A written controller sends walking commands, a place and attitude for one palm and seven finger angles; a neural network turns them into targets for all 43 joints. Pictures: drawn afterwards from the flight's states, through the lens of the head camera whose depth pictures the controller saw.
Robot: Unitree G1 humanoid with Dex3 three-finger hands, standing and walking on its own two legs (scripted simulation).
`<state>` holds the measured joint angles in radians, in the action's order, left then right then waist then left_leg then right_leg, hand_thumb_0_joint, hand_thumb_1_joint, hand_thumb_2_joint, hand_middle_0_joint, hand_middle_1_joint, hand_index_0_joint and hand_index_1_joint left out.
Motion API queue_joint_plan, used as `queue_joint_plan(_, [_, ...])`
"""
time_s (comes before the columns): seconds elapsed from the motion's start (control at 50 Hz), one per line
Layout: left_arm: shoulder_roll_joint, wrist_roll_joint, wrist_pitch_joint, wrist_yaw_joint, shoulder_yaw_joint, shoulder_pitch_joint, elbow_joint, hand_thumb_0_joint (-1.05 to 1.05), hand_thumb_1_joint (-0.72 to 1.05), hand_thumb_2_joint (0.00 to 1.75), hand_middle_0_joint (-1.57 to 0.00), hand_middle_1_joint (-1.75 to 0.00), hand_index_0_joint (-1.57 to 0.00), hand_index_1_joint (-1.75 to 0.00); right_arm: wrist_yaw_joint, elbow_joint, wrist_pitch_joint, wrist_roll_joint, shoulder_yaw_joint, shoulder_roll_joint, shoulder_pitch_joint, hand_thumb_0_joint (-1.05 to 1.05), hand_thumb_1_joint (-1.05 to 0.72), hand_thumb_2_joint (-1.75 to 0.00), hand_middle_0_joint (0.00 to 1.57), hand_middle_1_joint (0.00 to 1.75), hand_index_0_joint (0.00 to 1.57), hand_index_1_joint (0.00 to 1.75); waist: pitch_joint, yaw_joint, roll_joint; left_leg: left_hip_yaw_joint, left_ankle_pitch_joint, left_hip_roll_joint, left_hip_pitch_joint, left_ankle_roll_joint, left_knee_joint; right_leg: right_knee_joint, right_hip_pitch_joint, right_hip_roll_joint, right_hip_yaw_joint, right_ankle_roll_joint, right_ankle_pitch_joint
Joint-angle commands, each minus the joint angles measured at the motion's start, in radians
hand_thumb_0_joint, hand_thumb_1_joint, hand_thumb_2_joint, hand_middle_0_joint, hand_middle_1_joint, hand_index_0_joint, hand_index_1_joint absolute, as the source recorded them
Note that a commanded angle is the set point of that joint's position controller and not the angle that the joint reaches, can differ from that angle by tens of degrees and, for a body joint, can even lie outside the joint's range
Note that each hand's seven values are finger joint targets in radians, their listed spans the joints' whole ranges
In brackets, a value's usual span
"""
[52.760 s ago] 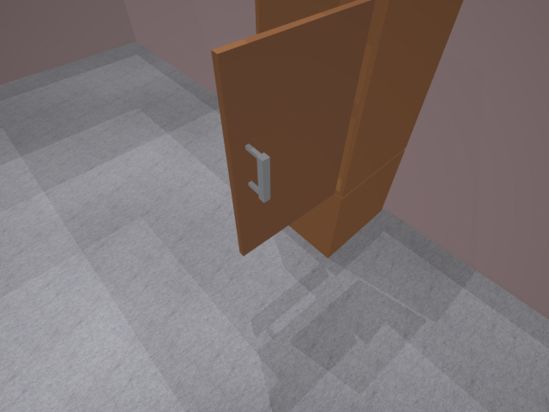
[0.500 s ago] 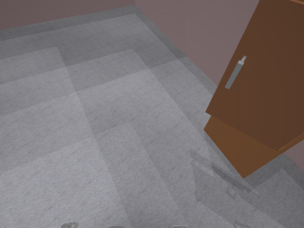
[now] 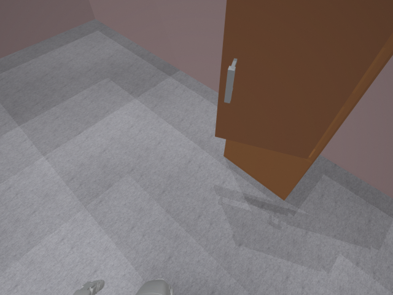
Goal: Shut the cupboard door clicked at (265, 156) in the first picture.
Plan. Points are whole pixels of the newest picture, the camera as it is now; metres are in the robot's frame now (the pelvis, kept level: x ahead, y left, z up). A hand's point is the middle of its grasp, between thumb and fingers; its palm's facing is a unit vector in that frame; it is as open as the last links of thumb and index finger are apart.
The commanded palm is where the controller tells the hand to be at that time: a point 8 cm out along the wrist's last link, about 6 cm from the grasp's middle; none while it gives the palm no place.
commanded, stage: turn to face it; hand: left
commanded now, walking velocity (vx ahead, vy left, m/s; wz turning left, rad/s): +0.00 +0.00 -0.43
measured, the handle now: (231, 81) +0.70 -0.07 -0.01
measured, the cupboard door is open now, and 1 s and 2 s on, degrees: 26 26 26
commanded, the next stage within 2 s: take the last steps up to it in 0.34 s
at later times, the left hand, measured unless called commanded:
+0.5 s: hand (122, 292) +0.14 +0.18 -0.16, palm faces -0.21 -0.94 -0.25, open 7.4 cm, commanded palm none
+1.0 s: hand (154, 244) +0.25 +0.13 -0.16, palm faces -0.36 -0.92 -0.15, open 7.4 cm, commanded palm none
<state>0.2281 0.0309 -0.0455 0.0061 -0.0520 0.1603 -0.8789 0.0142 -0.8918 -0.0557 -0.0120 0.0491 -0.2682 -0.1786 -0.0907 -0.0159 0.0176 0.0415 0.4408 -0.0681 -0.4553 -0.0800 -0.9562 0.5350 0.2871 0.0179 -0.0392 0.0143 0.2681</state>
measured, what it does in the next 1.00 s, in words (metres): walks ahead, turning right: left foot, then right foot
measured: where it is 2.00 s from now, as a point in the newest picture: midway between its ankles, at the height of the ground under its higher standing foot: (221, 291)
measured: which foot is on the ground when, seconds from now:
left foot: up 0.00-0.10, down 0.12-0.42, up 0.44-0.68, down 0.70-1.00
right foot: down 0.00-0.12, up 0.14-0.40, down 0.42-0.70, up 0.72-1.00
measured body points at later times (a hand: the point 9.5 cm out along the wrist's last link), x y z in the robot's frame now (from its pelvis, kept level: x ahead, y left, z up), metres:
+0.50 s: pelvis +0.02 +0.01 -0.01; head +0.05 -0.02 +0.44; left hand +0.15 +0.23 -0.14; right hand -0.01 -0.26 -0.16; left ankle +0.02 +0.13 -0.70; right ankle -0.02 -0.11 -0.74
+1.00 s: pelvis +0.11 -0.02 +0.01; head +0.15 -0.01 +0.46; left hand +0.27 +0.17 -0.15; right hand -0.04 -0.21 -0.13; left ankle +0.08 +0.11 -0.73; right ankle +0.12 -0.18 -0.69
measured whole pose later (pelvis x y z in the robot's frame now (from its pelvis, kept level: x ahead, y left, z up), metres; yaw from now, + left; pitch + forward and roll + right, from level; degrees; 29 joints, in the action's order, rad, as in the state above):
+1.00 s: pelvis +0.11 -0.02 +0.01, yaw -18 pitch +1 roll -1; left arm 0.22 0.03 -0.02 0.04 -0.06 0.15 -1.00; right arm 0.02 -1.07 0.04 -0.04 0.01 -0.15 -0.44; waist -0.05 -0.06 -0.03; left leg 0.16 0.30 -0.09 -0.07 -0.02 -0.36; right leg 0.79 0.50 -0.06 0.05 0.01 0.23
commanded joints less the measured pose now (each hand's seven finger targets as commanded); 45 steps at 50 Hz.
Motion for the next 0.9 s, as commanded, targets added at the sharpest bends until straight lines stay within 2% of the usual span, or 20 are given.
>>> queue_joint_plan(0.0, [0.216, -0.002, 0.014, -0.012, -0.066, -0.002, 0.071, 0.00, 0.90, 0.90, -0.20, -0.30, -0.20, -0.30, 0.010, 0.080, 0.031, 0.006, 0.013, -0.055, -0.037, 0.00, -0.90, -0.90, 0.20, 0.30, 0.20, 0.30, 0.142, 0.013, -0.190, -0.002, -0.034, 0.027, 0.077, 0.012, 0.214, -0.133, -0.069, -0.221, -0.274, 0.163, -0.354])
queue_joint_plan(0.06, [0.175, -0.016, 0.003, -0.007, -0.056, -0.036, 0.082, 0.00, 0.90, 0.90, -0.20, -0.30, -0.20, -0.30, 0.017, 0.046, 0.052, 0.002, 0.015, -0.092, -0.137, 0.00, -0.90, -0.90, 0.20, 0.30, 0.20, 0.30, 0.155, -0.037, -0.087, -0.046, -0.206, -0.012, 0.327, 0.039, 0.539, -0.033, 0.103, -0.125, -0.222, 0.063, -0.173])
queue_joint_plan(0.08, [0.112, -0.023, -0.002, 0.001, -0.047, 0.000, 0.096, 0.00, 0.90, 0.90, -0.20, -0.30, -0.20, -0.30, 0.020, 0.052, 0.060, -0.013, 0.031, -0.183, -0.143, 0.00, -0.90, -0.90, 0.20, 0.30, 0.20, 0.30, 0.152, -0.030, 0.168, -0.276, -0.224, -0.221, 0.400, 0.119, 0.635, 0.134, 0.245, 0.013, -0.104, 0.003, 0.074])
queue_joint_plan(0.1, [0.099, -0.020, 0.002, 0.007, -0.041, -0.007, 0.113, 0.00, 0.90, 0.90, -0.20, -0.30, -0.20, -0.30, 0.024, 0.069, 0.057, -0.020, 0.040, -0.235, -0.153, 0.00, -0.90, -0.90, 0.20, 0.30, 0.20, 0.30, 0.135, -0.037, 0.284, -0.425, -0.271, -0.396, 0.341, 0.230, 0.703, 0.354, 0.276, 0.041, 0.010, -0.029, 0.326])
queue_joint_plan(0.12, [0.126, -0.007, 0.001, 0.007, -0.044, -0.039, 0.107, 0.00, 0.90, 0.90, -0.20, -0.30, -0.20, -0.30, 0.027, 0.059, 0.062, -0.023, 0.032, -0.212, -0.146, 0.00, -0.90, -0.90, 0.20, 0.30, 0.20, 0.30, 0.121, -0.040, 0.262, -0.426, -0.349, -0.397, 0.286, 0.265, 0.699, 0.506, 0.264, 0.005, -0.027, -0.029, 0.331])
queue_joint_plan(0.2, [0.085, -0.012, -0.004, 0.024, -0.044, 0.002, 0.061, 0.00, 0.90, 0.90, -0.20, -0.30, -0.20, -0.30, 0.032, 0.069, 0.061, -0.025, 0.013, -0.136, -0.047, 0.00, -0.90, -0.90, 0.20, 0.30, 0.20, 0.30, 0.122, 0.016, 0.177, -0.117, -0.618, -0.249, 0.320, 0.224, 0.601, 0.513, 0.228, -0.030, 0.033, -0.055, 0.222])
queue_joint_plan(0.28, [0.052, -0.014, 0.000, 0.023, -0.028, -0.021, 0.056, 0.00, 0.90, 0.90, -0.20, -0.30, -0.20, -0.30, 0.027, 0.022, 0.052, -0.023, 0.026, -0.148, -0.104, 0.00, -0.90, -0.90, 0.20, 0.30, 0.20, 0.30, 0.142, -0.016, 0.210, -0.057, -0.665, -0.243, 0.342, 0.215, 0.552, 0.261, 0.102, -0.008, 0.104, -0.042, 0.191])
queue_joint_plan(0.34, [0.060, -0.013, 0.011, 0.017, -0.032, 0.055, 0.026, 0.00, 0.90, 0.90, -0.20, -0.30, -0.20, -0.30, 0.022, 0.007, 0.045, -0.013, 0.033, -0.151, -0.084, 0.00, -0.90, -0.90, 0.20, 0.30, 0.20, 0.30, 0.151, 0.023, 0.167, -0.028, -0.566, -0.223, 0.267, 0.167, 0.473, -0.015, -0.080, 0.005, 0.123, -0.024, -0.020])
queue_joint_plan(0.36, [0.092, -0.010, 0.016, 0.013, -0.038, 0.101, 0.010, 0.00, 0.90, 0.90, -0.20, -0.30, -0.20, -0.30, 0.018, 0.010, 0.042, -0.006, 0.035, -0.135, -0.076, 0.00, -0.90, -0.90, 0.20, 0.30, 0.20, 0.30, 0.158, 0.040, 0.103, 0.006, -0.447, -0.184, 0.212, 0.124, 0.409, -0.122, -0.167, -0.027, 0.078, -0.010, -0.120])
queue_joint_plan(0.4, [0.236, -0.001, 0.031, -0.005, -0.060, 0.150, -0.014, 0.00, 0.90, 0.90, -0.20, -0.30, -0.20, -0.30, 0.009, 0.057, 0.037, 0.003, 0.015, -0.034, -0.026, 0.00, -0.90, -0.90, 0.20, 0.30, 0.20, 0.30, 0.130, 0.072, -0.257, 0.090, 0.168, 0.015, -0.079, 0.032, 0.074, -0.232, -0.254, -0.383, -0.328, 0.165, -0.418])
queue_joint_plan(0.42, [0.233, -0.008, 0.028, -0.011, -0.054, 0.162, -0.015, 0.00, 0.90, 0.90, -0.20, -0.30, -0.20, -0.30, 0.014, 0.061, 0.026, 0.000, 0.011, -0.040, 0.007, 0.00, -0.90, -0.90, 0.20, 0.30, 0.20, 0.30, 0.117, 0.080, -0.156, -0.006, 0.178, 0.004, -0.075, 0.039, -0.024, -0.213, -0.200, -0.394, -0.307, 0.212, -0.490])
queue_joint_plan(0.44, [0.206, -0.001, 0.036, -0.020, -0.059, 0.132, -0.026, 0.00, 0.90, 0.90, -0.20, -0.30, -0.20, -0.30, 0.021, 0.042, 0.025, -0.002, 0.011, -0.030, -0.012, 0.00, -0.90, -0.90, 0.20, 0.30, 0.20, 0.30, 0.142, 0.053, -0.289, -0.029, 0.157, 0.003, -0.143, 0.035, -0.101, -0.199, -0.259, -0.343, -0.321, 0.223, -0.500])
queue_joint_plan(0.5, [0.143, -0.005, 0.037, -0.023, -0.042, 0.055, -0.011, 0.00, 0.90, 0.90, -0.20, -0.30, -0.20, -0.30, 0.007, 0.002, 0.034, -0.009, 0.012, -0.044, -0.051, 0.00, -0.90, -0.90, 0.20, 0.30, 0.20, 0.30, 0.133, 0.014, -0.222, -0.014, 0.033, -0.016, -0.093, 0.024, -0.105, -0.212, -0.206, -0.259, -0.171, 0.193, -0.274])
queue_joint_plan(0.62, [0.144, -0.005, 0.046, -0.004, -0.046, 0.037, -0.040, 0.00, 0.90, 0.90, -0.20, -0.30, -0.20, -0.30, -0.005, -0.033, 0.068, -0.015, 0.003, -0.004, -0.150, 0.00, -0.90, -0.90, 0.20, 0.30, 0.20, 0.30, 0.050, -0.030, -0.139, 0.075, -0.102, 0.028, 0.261, 0.045, 0.414, -0.215, 0.056, -0.187, -0.152, 0.146, 0.218])
queue_joint_plan(0.64, [0.116, -0.012, 0.042, 0.002, -0.039, 0.026, -0.034, 0.00, 0.90, 0.90, -0.20, -0.30, -0.20, -0.30, 0.000, -0.064, 0.081, -0.018, 0.004, -0.032, -0.239, 0.00, -0.90, -0.90, 0.20, 0.30, 0.20, 0.30, 0.067, -0.068, -0.046, 0.035, -0.111, 0.009, 0.403, 0.052, 0.530, -0.112, 0.157, -0.133, -0.114, 0.110, 0.258])
queue_joint_plan(0.66, [0.041, -0.020, 0.040, 0.011, -0.025, 0.046, -0.019, 0.00, 0.90, 0.90, -0.20, -0.30, -0.20, -0.30, 0.009, -0.087, 0.091, -0.032, 0.023, -0.119, -0.312, 0.00, -0.90, -0.90, 0.20, 0.30, 0.20, 0.30, 0.068, -0.084, 0.234, -0.269, 0.055, -0.200, 0.507, 0.121, 0.669, 0.138, 0.321, -0.011, -0.011, 0.046, 0.255])
queue_joint_plan(0.68, [0.037, -0.016, 0.046, 0.016, -0.019, -0.005, 0.022, 0.00, 0.90, 0.90, -0.20, -0.30, -0.20, -0.30, 0.022, -0.088, 0.090, -0.038, 0.038, -0.197, -0.392, 0.00, -0.90, -0.90, 0.20, 0.30, 0.20, 0.30, 0.054, -0.118, 0.291, -0.545, 0.167, -0.411, 0.491, 0.228, 0.794, 0.367, 0.423, 0.024, 0.068, 0.016, 0.324])
queue_joint_plan(0.7, [0.072, 0.003, 0.043, 0.021, -0.029, -0.060, 0.029, 0.00, 0.90, 0.90, -0.20, -0.30, -0.20, -0.30, 0.023, -0.092, 0.092, -0.036, 0.035, -0.193, -0.373, 0.00, -0.90, -0.90, 0.20, 0.30, 0.20, 0.30, 0.014, -0.108, 0.185, -0.546, 0.174, -0.429, 0.399, 0.255, 0.817, 0.505, 0.433, -0.032, -0.007, 0.025, 0.275])
queue_joint_plan(0.78, [0.045, 0.002, 0.042, 0.040, -0.032, -0.002, -0.031, 0.00, 0.90, 0.90, -0.20, -0.30, -0.20, -0.30, 0.028, -0.070, 0.113, -0.027, -0.001, -0.085, -0.237, 0.00, -0.90, -0.90, 0.20, 0.30, 0.20, 0.30, -0.019, -0.015, 0.108, -0.222, -0.172, -0.287, 0.323, 0.207, 0.792, 0.567, 0.380, -0.085, 0.004, -0.007, 0.056])
queue_joint_plan(0.88, [-0.007, -0.006, 0.042, 0.035, -0.007, -0.027, -0.049, 0.00, 0.90, 0.90, -0.20, -0.30, -0.20, -0.30, 0.023, -0.124, 0.115, -0.021, -0.001, -0.052, -0.304, 0.00, -0.90, -0.90, 0.20, 0.30, 0.20, 0.30, 0.021, -0.026, 0.132, -0.005, -0.516, -0.217, 0.392, 0.189, 0.729, 0.335, 0.288, -0.076, 0.090, -0.018, -0.048])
